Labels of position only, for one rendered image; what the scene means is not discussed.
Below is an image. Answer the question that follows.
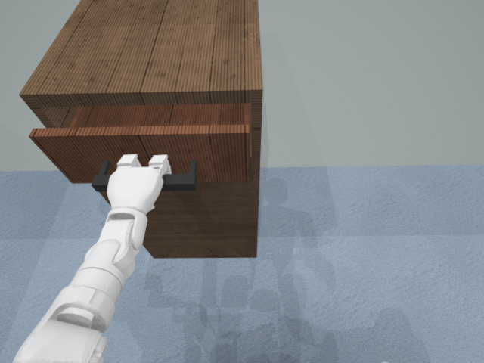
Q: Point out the drawer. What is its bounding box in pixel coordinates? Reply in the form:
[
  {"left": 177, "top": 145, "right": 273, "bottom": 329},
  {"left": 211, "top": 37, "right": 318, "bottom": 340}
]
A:
[{"left": 29, "top": 104, "right": 250, "bottom": 184}]

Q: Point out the left robot hand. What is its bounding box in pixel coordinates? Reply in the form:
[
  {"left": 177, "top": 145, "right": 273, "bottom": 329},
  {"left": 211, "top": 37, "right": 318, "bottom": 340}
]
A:
[{"left": 107, "top": 154, "right": 172, "bottom": 215}]

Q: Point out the handle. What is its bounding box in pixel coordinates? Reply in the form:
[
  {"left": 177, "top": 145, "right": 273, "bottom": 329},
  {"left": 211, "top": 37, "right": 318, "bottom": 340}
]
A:
[{"left": 92, "top": 159, "right": 197, "bottom": 192}]

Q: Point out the left robot forearm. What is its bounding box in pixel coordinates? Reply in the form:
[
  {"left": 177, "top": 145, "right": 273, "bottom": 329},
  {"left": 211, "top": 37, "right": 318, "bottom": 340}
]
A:
[{"left": 13, "top": 207, "right": 147, "bottom": 363}]

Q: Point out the left robot upper arm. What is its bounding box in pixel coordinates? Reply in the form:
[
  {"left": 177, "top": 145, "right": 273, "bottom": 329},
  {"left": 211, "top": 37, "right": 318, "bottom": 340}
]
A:
[{"left": 21, "top": 319, "right": 108, "bottom": 363}]

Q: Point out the cabinet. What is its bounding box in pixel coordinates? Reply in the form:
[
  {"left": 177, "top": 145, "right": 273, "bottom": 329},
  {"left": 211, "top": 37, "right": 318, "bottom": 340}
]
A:
[{"left": 19, "top": 0, "right": 263, "bottom": 259}]

